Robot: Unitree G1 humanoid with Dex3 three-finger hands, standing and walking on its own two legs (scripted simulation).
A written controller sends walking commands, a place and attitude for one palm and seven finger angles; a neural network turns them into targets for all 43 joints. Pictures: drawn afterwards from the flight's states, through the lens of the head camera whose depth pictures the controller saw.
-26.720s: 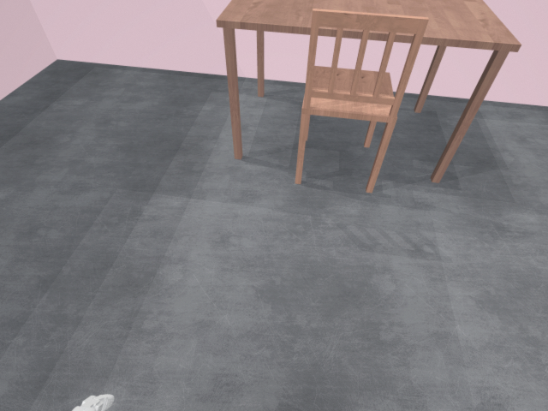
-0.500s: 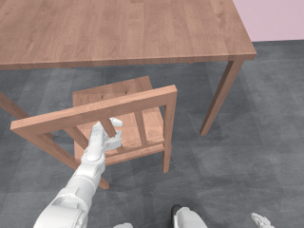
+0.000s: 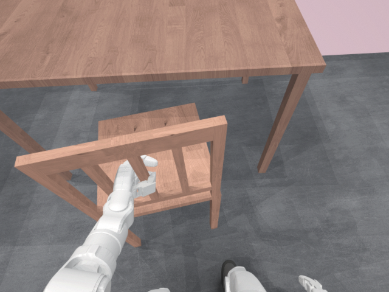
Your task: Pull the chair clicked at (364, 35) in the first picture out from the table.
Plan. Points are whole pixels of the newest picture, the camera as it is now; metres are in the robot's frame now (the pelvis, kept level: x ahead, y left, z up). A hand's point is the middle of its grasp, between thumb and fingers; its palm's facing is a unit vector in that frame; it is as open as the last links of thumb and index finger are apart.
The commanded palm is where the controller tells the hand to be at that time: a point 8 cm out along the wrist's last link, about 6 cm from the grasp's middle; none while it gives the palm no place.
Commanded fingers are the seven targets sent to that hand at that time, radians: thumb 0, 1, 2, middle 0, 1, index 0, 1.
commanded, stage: step backward, pulling the chair out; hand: left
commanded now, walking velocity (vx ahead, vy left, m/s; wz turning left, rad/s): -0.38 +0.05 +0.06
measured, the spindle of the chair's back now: (145, 178) +0.38 +0.14 -0.08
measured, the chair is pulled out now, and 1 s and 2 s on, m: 0.19 0.21 0.36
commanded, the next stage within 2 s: none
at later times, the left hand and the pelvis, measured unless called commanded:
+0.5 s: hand (150, 185) +0.35 +0.12 -0.05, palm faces +0.03 -0.98 -0.19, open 5.4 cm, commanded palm +0.32 +0.17 -0.05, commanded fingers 0.00 0.90 0.90 -0.50 -1.45 -0.50 -1.45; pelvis -0.01 +0.00 +0.00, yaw +2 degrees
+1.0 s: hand (149, 191) +0.33 +0.12 -0.05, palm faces +0.03 -0.98 -0.18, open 5.4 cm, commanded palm +0.29 +0.17 -0.05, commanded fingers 0.00 0.90 0.90 -0.50 -1.45 -0.50 -1.45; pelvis -0.04 -0.01 +0.00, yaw +5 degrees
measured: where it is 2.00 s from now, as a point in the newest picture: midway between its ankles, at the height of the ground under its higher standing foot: outside the picture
